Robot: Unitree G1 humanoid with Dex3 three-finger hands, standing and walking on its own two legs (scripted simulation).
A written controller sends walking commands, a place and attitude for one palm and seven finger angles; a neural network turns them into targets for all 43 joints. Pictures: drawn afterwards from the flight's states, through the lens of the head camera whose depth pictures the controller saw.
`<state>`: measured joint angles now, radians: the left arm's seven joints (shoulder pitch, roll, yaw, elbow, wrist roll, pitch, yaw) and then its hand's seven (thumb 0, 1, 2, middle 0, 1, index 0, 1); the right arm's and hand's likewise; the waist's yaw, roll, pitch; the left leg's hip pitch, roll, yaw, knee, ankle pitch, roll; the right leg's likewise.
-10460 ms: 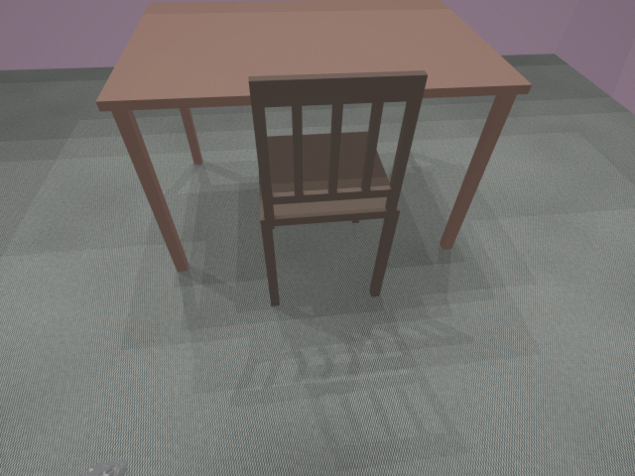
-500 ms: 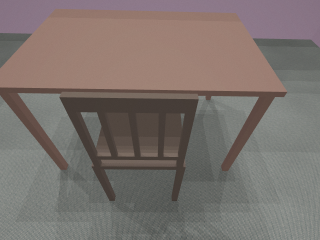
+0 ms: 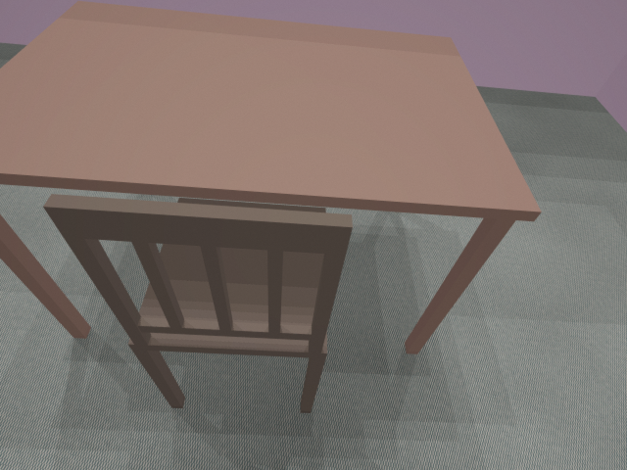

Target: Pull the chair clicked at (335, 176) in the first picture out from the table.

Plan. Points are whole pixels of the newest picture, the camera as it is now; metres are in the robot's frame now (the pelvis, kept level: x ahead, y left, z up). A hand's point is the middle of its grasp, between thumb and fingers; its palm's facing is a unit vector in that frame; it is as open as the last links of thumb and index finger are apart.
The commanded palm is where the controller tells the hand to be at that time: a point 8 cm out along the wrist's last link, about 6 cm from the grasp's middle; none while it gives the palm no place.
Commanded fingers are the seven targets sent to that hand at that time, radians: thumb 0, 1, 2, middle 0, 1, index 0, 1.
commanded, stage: come to a stop and stand still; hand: left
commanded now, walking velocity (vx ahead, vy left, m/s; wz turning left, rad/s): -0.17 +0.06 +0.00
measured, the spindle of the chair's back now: (219, 289) +0.40 +0.19 -0.09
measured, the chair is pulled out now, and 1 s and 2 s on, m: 0.00 0.00 0.00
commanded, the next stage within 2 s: look again from close up in 1.32 s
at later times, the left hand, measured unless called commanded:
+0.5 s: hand out of the picture +0.01 +0.22 -0.17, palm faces -0.01 -0.97 -0.24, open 7.4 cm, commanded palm none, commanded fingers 0.00 0.90 0.90 -0.20 -0.30 -0.20 -0.30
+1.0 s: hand out of the picture -0.05 +0.23 -0.18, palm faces -0.01 -0.98 -0.18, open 7.4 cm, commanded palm none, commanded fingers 0.00 0.90 0.90 -0.20 -0.30 -0.20 -0.30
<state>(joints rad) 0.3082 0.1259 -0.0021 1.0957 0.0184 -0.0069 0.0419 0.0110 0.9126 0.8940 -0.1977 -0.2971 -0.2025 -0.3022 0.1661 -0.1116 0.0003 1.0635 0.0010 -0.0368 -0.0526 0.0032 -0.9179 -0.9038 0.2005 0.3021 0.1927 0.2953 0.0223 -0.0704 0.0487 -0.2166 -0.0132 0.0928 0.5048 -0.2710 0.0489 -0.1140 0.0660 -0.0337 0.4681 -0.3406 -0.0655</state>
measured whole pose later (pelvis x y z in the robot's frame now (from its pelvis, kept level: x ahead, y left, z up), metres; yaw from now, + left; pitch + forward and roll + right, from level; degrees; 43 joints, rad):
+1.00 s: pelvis -0.03 +0.05 +0.00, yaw -1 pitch +0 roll +0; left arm 0.34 0.17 -0.02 1.06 0.02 0.00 0.03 0.00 0.91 0.89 -0.20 -0.30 -0.20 -0.30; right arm 0.26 -0.17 0.01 1.06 -0.01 -0.02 -0.01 0.01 -0.91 -0.90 0.20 0.30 0.20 0.30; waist 0.01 -0.02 0.03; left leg -0.24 -0.06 0.06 0.45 -0.20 0.09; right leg -0.18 0.00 0.00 0.46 -0.28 0.01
